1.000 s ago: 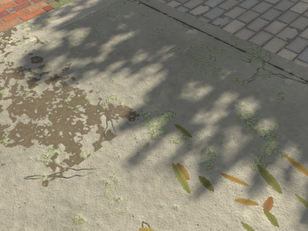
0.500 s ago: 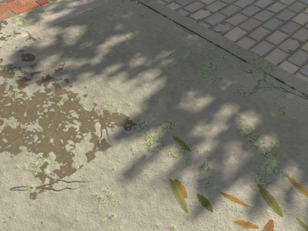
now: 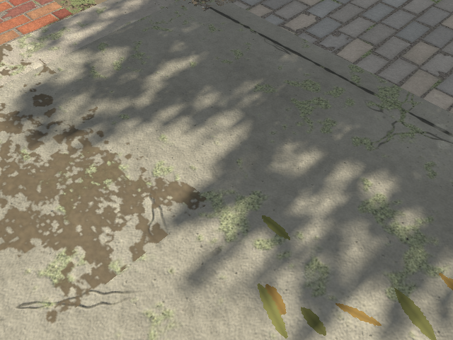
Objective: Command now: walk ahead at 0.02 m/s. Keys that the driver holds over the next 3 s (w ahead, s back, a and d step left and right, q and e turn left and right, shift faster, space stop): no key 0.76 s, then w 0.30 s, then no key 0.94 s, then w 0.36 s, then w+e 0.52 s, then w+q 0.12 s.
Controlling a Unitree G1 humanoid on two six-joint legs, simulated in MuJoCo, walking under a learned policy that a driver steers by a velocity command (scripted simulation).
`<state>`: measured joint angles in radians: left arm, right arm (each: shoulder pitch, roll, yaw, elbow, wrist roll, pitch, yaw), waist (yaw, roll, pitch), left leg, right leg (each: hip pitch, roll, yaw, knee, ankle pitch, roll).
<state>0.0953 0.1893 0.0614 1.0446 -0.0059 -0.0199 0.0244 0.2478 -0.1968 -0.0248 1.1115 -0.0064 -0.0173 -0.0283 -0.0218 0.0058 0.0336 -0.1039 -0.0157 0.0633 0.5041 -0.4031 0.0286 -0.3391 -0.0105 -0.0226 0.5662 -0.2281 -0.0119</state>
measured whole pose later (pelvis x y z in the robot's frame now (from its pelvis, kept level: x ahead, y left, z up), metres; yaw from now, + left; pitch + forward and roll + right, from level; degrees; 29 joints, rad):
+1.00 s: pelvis +0.03 -0.02 +0.00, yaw +0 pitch +0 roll +0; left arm 0.15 0.21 0.06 1.09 -0.04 -0.07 -0.01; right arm 0.46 -0.20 -0.05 1.10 0.02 -0.06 -0.03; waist -0.04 0.03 0.00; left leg -0.01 0.02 0.05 0.42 -0.41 0.01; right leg -0.42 -0.04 -0.07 0.78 -0.42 -0.07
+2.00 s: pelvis +0.19 -0.05 +0.00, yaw +0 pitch -1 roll +0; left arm 0.29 0.18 0.01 1.14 0.01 -0.01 0.04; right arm 0.10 -0.19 -0.06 1.07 0.01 0.01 -0.03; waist 0.01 0.00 0.04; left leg -0.34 0.00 0.04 0.56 -0.20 0.02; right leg -0.10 -0.02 -0.08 0.53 -0.42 -0.01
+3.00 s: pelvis +0.57 -0.10 +0.00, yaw -16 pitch +1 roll -1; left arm 0.18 0.24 0.08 0.89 0.00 -0.08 -0.04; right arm 0.21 -0.26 -0.06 0.94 0.04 -0.13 -0.01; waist 0.00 0.02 0.06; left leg -0.47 0.11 -0.03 1.29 -0.34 0.03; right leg -0.34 0.10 -0.07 0.48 -0.16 -0.11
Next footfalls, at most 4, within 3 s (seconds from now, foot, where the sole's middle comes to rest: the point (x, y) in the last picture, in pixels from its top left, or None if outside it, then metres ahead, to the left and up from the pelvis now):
1.06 right None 0.15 -0.15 -0.77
1.46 left None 0.29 0.07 -0.77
2.84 right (294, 287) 0.64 -0.18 -0.77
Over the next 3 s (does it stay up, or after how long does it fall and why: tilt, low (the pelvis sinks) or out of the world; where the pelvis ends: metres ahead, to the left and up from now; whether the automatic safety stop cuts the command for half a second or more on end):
stays up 0.57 -0.10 0.00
